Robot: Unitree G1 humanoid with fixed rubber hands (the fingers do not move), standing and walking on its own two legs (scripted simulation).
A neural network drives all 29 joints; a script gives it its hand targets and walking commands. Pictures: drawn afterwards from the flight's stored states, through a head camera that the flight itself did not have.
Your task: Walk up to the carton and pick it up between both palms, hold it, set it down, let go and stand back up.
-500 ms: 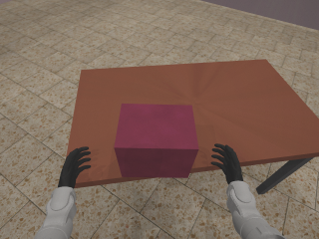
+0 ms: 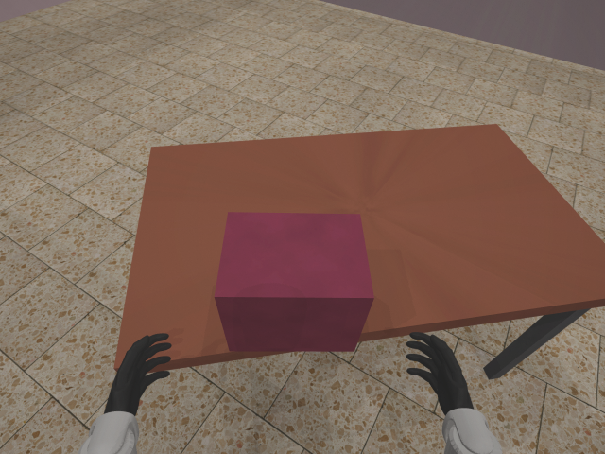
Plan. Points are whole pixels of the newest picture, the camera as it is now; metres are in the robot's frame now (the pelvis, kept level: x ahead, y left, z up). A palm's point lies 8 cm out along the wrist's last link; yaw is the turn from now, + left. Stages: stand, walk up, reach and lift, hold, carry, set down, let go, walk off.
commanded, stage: set down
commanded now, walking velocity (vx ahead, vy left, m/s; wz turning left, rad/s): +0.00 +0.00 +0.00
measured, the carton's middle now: (293, 284) +0.41 +0.01 -0.07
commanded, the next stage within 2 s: let go in 0.78 s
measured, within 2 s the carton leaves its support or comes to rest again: neither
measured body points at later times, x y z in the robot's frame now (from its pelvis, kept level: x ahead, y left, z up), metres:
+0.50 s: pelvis +0.01 +0.00 +0.01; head +0.01 +0.02 +0.46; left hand +0.19 +0.24 -0.07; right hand +0.19 -0.21 -0.07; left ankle -0.01 +0.13 -0.73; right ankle -0.01 -0.11 -0.73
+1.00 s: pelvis +0.00 +0.00 +0.01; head +0.01 +0.01 +0.46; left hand +0.17 +0.23 -0.08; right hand +0.16 -0.23 -0.08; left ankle -0.01 +0.13 -0.73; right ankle +0.00 -0.11 -0.73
